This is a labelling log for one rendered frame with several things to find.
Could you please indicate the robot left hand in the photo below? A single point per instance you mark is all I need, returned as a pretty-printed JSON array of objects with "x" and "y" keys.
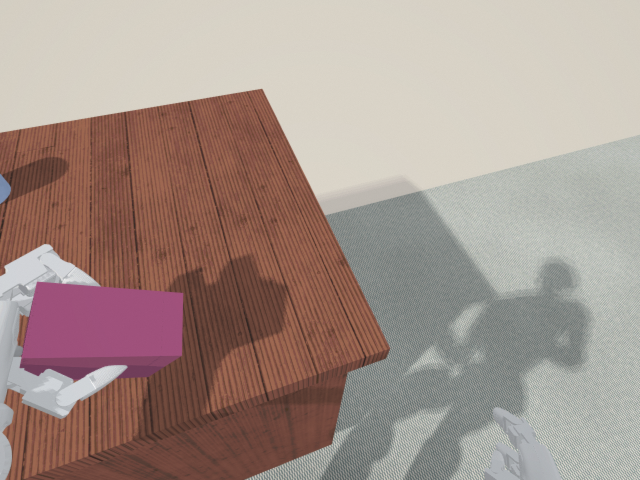
[{"x": 50, "y": 392}]

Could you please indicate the sponge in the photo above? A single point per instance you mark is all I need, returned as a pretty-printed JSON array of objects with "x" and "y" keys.
[{"x": 77, "y": 329}]

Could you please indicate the robot right hand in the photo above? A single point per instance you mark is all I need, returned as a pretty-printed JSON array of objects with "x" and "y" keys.
[{"x": 533, "y": 460}]

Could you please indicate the table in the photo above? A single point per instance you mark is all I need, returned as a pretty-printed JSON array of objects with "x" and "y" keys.
[{"x": 205, "y": 198}]

